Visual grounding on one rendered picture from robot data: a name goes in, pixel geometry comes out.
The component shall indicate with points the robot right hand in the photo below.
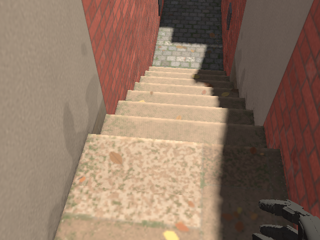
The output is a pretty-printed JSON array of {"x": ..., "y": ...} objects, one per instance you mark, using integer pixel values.
[{"x": 308, "y": 225}]

